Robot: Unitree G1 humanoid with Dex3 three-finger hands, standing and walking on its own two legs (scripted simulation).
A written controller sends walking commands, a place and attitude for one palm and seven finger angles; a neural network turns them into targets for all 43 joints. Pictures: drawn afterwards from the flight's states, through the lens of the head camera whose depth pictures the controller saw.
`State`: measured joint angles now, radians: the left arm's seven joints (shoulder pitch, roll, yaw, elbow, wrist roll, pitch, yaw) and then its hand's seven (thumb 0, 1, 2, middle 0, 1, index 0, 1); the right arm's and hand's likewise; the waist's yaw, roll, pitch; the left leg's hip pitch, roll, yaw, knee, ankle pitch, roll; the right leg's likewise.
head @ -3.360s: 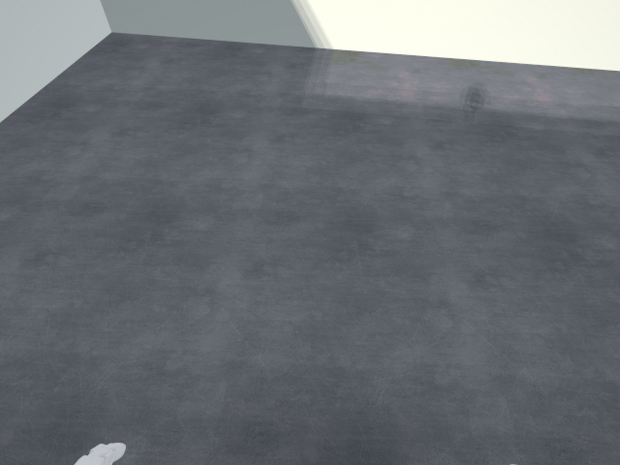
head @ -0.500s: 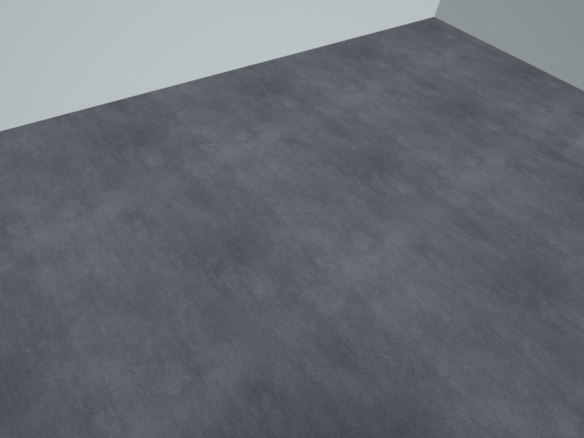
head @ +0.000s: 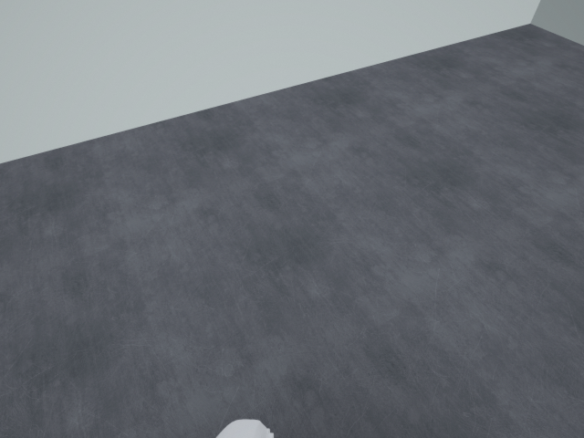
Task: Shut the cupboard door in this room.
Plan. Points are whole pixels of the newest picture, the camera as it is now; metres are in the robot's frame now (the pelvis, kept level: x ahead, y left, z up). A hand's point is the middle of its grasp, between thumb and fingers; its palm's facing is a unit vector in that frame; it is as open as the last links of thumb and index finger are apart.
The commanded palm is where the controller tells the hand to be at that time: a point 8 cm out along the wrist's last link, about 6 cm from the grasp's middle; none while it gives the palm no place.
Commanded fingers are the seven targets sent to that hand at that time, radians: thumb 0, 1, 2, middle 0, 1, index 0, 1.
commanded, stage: turn or walk to find it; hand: left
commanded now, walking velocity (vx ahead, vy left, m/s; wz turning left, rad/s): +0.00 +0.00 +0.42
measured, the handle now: out of the picture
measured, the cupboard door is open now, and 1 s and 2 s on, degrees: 88 88 88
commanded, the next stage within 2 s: none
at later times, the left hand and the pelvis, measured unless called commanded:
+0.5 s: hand out of the picture -0.01 +0.27 -0.17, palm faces +0.22 -0.94 -0.24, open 7.4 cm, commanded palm none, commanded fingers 0.00 0.90 0.90 -0.20 -0.30 -0.20 -0.30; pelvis -0.03 +0.05 +0.00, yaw +11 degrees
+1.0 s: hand out of the picture -0.09 +0.22 -0.16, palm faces +0.42 -0.88 -0.23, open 7.4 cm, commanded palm none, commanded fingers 0.00 0.90 0.90 -0.20 -0.30 -0.20 -0.30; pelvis -0.06 +0.02 +0.00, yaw +25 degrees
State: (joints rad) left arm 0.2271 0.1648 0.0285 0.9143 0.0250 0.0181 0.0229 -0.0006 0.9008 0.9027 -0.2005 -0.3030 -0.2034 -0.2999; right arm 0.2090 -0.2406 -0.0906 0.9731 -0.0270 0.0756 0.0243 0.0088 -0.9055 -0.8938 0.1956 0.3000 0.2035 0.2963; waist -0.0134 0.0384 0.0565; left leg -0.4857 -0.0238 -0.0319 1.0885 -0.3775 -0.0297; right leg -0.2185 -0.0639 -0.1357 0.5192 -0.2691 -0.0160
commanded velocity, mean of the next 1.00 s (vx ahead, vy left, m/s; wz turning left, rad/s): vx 0.00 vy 0.00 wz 0.42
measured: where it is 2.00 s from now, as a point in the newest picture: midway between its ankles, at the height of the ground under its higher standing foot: outside the picture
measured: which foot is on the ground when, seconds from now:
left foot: up 0.00-0.22, down 0.24-0.70, up 0.72-1.00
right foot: down 0.00-0.24, up 0.26-0.68, down 0.70-1.00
